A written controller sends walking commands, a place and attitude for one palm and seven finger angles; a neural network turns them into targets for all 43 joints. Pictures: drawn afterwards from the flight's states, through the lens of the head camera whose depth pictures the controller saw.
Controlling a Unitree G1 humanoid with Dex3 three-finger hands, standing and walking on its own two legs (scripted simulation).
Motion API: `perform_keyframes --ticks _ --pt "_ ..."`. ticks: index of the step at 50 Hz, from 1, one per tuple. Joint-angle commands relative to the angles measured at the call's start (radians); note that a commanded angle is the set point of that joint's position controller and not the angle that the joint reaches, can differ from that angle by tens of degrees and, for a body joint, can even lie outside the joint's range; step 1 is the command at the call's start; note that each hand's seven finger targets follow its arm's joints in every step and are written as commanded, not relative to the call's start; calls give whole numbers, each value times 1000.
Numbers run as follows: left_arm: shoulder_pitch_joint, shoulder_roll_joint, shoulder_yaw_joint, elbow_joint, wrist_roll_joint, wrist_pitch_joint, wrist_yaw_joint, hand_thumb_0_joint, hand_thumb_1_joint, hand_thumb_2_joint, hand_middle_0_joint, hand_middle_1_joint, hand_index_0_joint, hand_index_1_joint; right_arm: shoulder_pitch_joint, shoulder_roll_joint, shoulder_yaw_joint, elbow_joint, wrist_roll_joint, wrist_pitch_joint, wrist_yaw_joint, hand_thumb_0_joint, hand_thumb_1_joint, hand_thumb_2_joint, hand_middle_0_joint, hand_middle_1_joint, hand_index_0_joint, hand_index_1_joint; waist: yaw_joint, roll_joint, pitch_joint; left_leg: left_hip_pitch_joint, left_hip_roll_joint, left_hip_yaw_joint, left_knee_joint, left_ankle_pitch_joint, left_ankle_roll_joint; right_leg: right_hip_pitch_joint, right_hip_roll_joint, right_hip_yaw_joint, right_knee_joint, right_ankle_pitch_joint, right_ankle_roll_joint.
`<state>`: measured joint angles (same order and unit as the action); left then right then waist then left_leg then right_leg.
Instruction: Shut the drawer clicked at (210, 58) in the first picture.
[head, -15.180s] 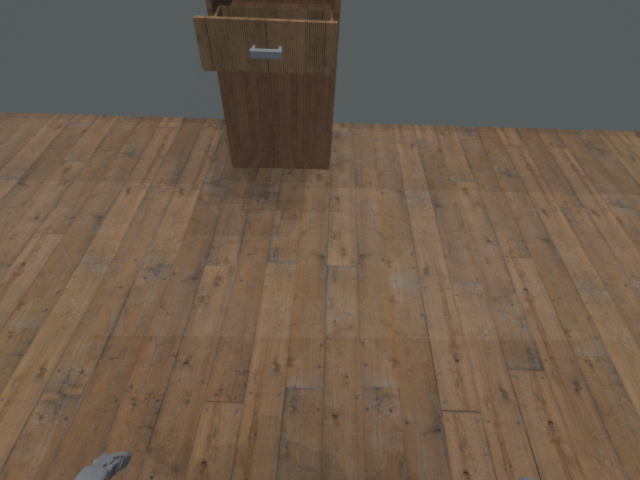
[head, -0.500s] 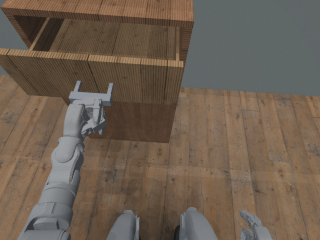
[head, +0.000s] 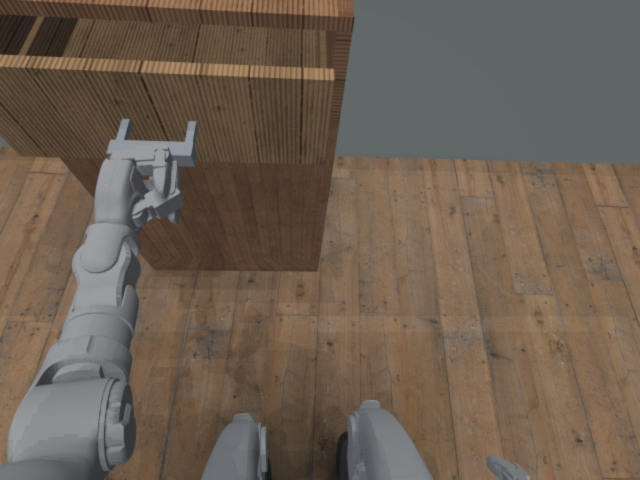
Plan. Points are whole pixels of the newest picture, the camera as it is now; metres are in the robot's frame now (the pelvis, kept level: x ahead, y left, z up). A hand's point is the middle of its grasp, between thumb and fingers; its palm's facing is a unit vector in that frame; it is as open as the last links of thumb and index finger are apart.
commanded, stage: push the drawer shut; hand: left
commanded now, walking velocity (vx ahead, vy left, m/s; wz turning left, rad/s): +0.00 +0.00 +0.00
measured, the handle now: (156, 140) +0.53 +0.19 +0.04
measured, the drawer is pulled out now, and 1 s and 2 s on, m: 0.08 0.00 0.00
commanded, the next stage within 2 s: pull the fist back off the drawer in 1.16 s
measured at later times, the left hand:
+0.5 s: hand (183, 152) +0.52 +0.16 +0.04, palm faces -0.05 -1.00 -0.04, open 3.2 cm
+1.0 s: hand (177, 134) +0.55 +0.17 +0.04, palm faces -0.04 -1.00 -0.06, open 3.2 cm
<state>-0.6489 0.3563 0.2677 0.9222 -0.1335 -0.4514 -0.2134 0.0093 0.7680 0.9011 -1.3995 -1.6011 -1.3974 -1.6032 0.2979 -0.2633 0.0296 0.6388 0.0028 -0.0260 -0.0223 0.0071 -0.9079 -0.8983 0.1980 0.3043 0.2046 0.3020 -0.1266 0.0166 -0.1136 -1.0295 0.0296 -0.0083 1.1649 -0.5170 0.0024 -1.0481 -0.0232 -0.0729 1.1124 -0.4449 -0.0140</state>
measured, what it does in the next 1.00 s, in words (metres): stands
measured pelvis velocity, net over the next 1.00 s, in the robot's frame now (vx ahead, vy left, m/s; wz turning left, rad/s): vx -0.01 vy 0.01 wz -0.01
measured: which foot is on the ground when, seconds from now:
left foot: down 0.00-1.00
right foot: down 0.00-1.00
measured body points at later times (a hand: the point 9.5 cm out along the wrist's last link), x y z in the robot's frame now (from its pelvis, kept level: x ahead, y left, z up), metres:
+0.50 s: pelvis -0.01 +0.01 -0.01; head +0.15 +0.03 +0.41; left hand +0.51 +0.21 +0.04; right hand +0.01 -0.25 -0.12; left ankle +0.02 +0.12 -0.65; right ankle +0.04 -0.12 -0.64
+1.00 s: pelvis -0.01 +0.01 -0.02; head +0.16 +0.05 +0.39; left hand +0.54 +0.22 +0.05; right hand -0.02 -0.25 -0.12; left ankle +0.02 +0.12 -0.65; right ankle +0.04 -0.12 -0.64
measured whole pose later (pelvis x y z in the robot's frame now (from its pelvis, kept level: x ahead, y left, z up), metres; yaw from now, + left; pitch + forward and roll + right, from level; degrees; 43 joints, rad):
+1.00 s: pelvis -0.01 +0.01 -0.02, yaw -1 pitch +28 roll -5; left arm -1.08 0.55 0.33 1.25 -0.01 -0.41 -0.17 0.02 0.60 0.91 -1.40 -1.60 -1.40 -1.60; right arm 0.36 -0.26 0.07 0.65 -0.05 0.03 0.01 0.00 -0.91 -0.90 0.20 0.30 0.21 0.30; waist -0.24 0.03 -0.11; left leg -1.23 0.03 -0.04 1.26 -0.52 0.02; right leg -1.21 -0.02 -0.10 1.15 -0.42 0.00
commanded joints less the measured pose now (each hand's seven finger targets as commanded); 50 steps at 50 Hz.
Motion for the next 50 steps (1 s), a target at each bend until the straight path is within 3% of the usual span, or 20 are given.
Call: perform_keyframes --ticks 1,2,6,8,9,13,19,20,23,25,29,31,34,37,39,42,44,48,50 --pt "-537 269 95 -167 -13 -72 20 0 900 900 -1400 -1600 -1400 -1600 112 -160 -56 -71 0 -20 -12 0 -900 -900 200 300 200 300 -43 48 -458 162 -27 -9 -131 196 29 296 28 75 -144 151 -1" --pt "-573 255 76 -160 -5 -75 18 0 900 900 -1400 -1600 -1400 -1600 114 -159 -52 -69 1 -18 -11 0 -900 -900 200 300 200 300 -47 80 -463 184 -27 -15 -135 198 26 267 30 68 -140 144 -3" --pt "-639 219 49 -120 0 -78 27 0 900 900 -1400 -1600 -1400 -1600 133 -164 -55 -60 -7 -15 -5 0 -900 -900 200 300 200 300 -69 107 -475 236 -22 -34 -129 220 25 196 35 50 -127 135 -6" --pt "-672 256 72 -121 8 -83 34 0 900 900 -1400 -1600 -1400 -1600 141 -170 -56 -58 -12 -9 -3 0 -900 -900 200 300 200 300 -70 111 -503 243 -21 -38 -127 224 23 197 36 51 -127 135 -5" --pt "-669 255 76 -101 10 -80 37 0 900 900 -1400 -1600 -1400 -1600 148 -172 -55 -59 -13 -6 -2 0 -900 -900 200 300 200 300 -72 80 -513 229 -23 -36 -123 223 26 210 36 52 -128 137 -3" --pt "-715 292 94 -62 25 -74 42 0 900 900 -1400 -1600 -1400 -1600 162 -176 -51 -56 -17 5 1 0 -900 -900 200 300 200 300 -84 87 -502 206 -20 -37 -116 217 28 201 41 53 -126 132 -3" --pt "-789 293 84 -27 49 -73 55 0 900 900 -1400 -1600 -1400 -1600 180 -180 -46 -54 -28 20 8 0 -900 -900 200 300 200 300 -99 154 -506 257 -16 -59 -115 249 20 126 43 36 -111 132 -9" --pt "-806 292 84 -19 49 -70 60 0 900 900 -1400 -1600 -1400 -1600 185 -181 -46 -50 -30 22 9 0 -900 -900 200 300 200 300 -111 131 -498 247 -13 -60 -111 245 22 122 44 35 -113 132 -6" --pt "-838 314 95 -2 61 -68 65 0 900 900 -1400 -1600 -1400 -1600 200 -184 -44 -47 -34 27 12 0 -900 -900 200 300 200 300 -118 142 -517 242 -13 -63 -103 252 24 119 45 36 -109 135 -7" --pt "-848 353 120 31 70 -59 71 0 900 900 -1400 -1600 -1400 -1600 207 -188 -42 -47 -35 33 11 0 -900 -900 200 300 200 300 -125 120 -498 206 -12 -60 -97 236 28 122 48 39 -110 127 -5" --pt "-903 357 113 0 82 -63 72 0 900 900 -1400 -1600 -1400 -1600 223 -187 -40 -44 -44 40 17 0 -900 -900 200 300 200 300 -126 198 -564 270 -8 -72 -89 305 21 101 47 33 -96 161 -9" --pt "-889 380 136 11 85 -60 73 0 900 900 -1400 -1600 -1400 -1600 238 -189 -42 -44 -47 47 20 0 -900 -900 200 300 200 300 -124 183 -596 282 -6 -74 -80 351 22 119 52 32 -90 193 -9" --pt "-914 363 120 35 89 -45 75 0 900 900 -1400 -1600 -1400 -1600 244 -187 -40 -38 -48 57 25 0 -900 -900 200 300 200 300 -139 181 -555 259 -2 -74 -79 333 23 104 52 30 -100 183 -6" --pt "-973 423 147 49 101 -36 78 0 900 900 -1400 -1600 -1400 -1600 256 -193 -34 -36 -48 65 20 0 -900 -900 200 300 200 300 -158 167 -528 219 -1 -72 -73 310 29 100 55 34 -102 173 -4" --pt "-997 410 131 52 108 -36 79 0 900 900 -1400 -1600 -1400 -1600 261 -191 -35 -33 -48 64 21 0 -900 -900 200 300 200 300 -162 188 -540 229 -4 -77 -75 295 27 89 55 33 -103 158 -5" --pt "-1056 382 97 46 105 -37 80 0 900 900 -1400 -1600 -1400 -1600 264 -192 -31 -24 -52 60 19 0 -900 -900 200 300 200 300 -190 209 -539 248 -2 -85 -67 284 27 42 57 29 -102 145 -4" --pt "-1086 397 96 58 107 -34 80 0 900 900 -1400 -1600 -1400 -1600 267 -196 -28 -15 -53 56 16 0 -900 -900 200 300 200 300 -199 217 -515 233 -2 -91 -69 254 26 24 56 26 -101 124 -6" --pt "-1141 370 61 22 105 -41 79 0 900 900 -1400 -1600 -1400 -1600 272 -199 -29 -9 -57 46 15 0 -900 -900 200 300 200 300 -211 283 -585 316 -1 -109 -65 286 18 -18 56 19 -93 135 -10" --pt "-1149 356 50 45 103 -30 82 0 900 900 -1400 -1600 -1400 -1600 271 -200 -26 -1 -58 42 16 0 -900 -900 200 300 200 300 -218 282 -564 305 0 -111 -64 266 17 -36 56 17 -96 123 -10"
